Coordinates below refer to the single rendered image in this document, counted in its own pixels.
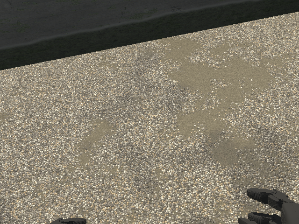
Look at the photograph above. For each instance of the robot right hand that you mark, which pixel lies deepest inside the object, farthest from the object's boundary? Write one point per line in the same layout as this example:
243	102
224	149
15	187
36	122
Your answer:
276	199

